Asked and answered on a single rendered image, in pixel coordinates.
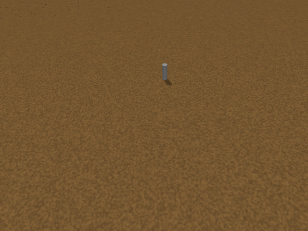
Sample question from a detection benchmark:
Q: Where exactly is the can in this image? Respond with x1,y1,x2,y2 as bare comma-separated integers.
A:
162,63,167,80

